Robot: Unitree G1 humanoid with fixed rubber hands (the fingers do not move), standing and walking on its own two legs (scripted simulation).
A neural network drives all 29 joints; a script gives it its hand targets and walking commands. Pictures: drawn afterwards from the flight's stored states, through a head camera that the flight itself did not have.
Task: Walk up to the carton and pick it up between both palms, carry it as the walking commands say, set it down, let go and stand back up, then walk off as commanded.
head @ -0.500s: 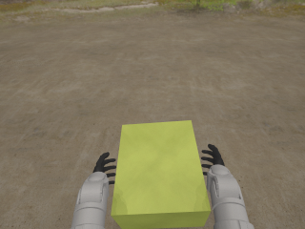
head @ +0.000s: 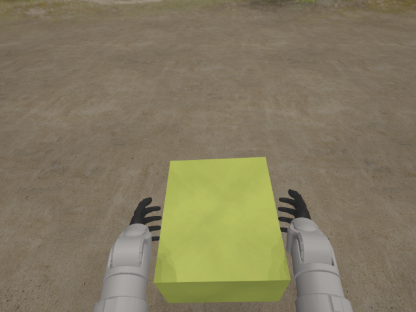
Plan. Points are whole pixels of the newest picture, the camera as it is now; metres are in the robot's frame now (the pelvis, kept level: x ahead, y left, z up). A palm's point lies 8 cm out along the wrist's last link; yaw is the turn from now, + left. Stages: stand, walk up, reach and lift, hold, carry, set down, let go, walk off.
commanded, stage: carry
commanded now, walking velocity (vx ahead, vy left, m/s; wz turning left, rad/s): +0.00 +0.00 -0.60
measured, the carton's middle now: (220, 225) +0.35 -0.01 -0.04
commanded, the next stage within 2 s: none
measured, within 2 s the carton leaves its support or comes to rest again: neither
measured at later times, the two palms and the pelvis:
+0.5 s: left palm (180, 232) +0.28 +0.07 +0.04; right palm (356, 271) +0.19 -0.24 +0.06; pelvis -0.04 +0.02 -0.02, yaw -18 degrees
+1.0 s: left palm (218, 254) +0.22 +0.00 +0.06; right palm out of the picture +0.04 -0.27 +0.08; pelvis -0.11 +0.06 -0.02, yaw -38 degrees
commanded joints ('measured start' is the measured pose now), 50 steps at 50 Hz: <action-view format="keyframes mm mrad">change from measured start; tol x32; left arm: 1 -725 -880 -611 -218 -344 -24 -371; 28 -950 -842 -759 -781 -618 428 -227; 50 -850 -1034 -691 -524 -612 485 -306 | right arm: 1 -658 1026 640 -114 356 15 462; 27 -864 1033 820 -619 673 452 348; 50 -782 1125 695 -378 585 505 386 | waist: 1 -14 -176 -255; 7 -15 230 -317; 27 19 -226 -448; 33 -16 306 -416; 50 5 -167 -316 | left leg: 1 -52 43 37 55 -27 3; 8 93 467 -230 -170 322 179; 18 54 325 184 164 694 18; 23 -400 105 134 419 -259 -113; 32 196 371 -188 -191 82 46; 40 227 390 145 18 789 93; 45 -96 319 248 192 359 -43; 47 -498 192 205 449 -290 -144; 50 -423 150 139 493 -184 -132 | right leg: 1 4 -226 302 -93 -7 -60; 9 -310 -76 -36 479 -337 22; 15 -222 -4 -142 315 -258 1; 19 34 -60 -57 67 35 -45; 22 322 -361 389 158 945 -219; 30 18 -167 167 55 107 -44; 33 -381 -27 -75 515 -411 42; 42 -197 17 -198 275 -286 16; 48 211 -377 358 66 673 -204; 50 163 -285 253 36 335 -139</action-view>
